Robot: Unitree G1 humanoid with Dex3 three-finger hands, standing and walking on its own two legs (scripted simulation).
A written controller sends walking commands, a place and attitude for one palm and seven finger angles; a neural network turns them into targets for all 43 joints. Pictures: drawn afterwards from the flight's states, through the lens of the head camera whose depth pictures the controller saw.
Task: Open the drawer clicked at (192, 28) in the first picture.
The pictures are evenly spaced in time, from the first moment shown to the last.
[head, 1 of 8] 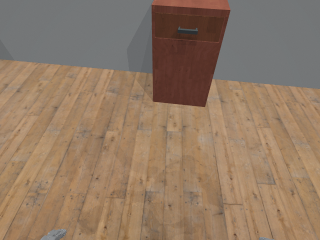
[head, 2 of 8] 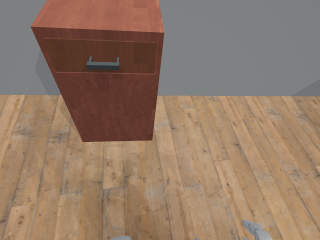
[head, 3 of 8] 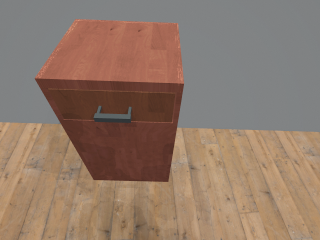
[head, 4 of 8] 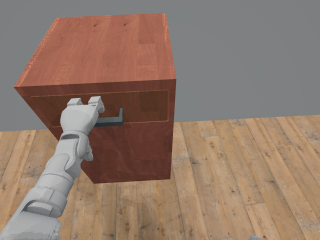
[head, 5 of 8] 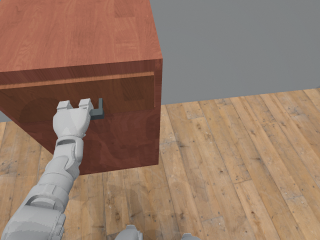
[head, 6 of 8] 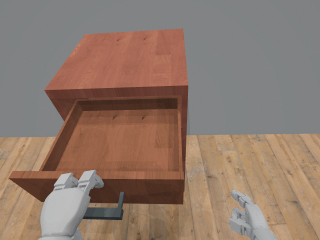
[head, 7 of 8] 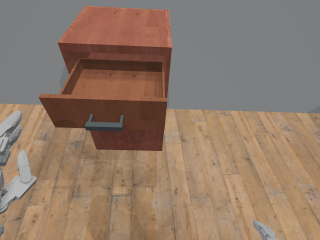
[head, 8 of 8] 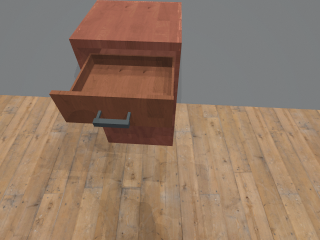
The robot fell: no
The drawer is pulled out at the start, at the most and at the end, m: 0.00 0.30 0.30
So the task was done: yes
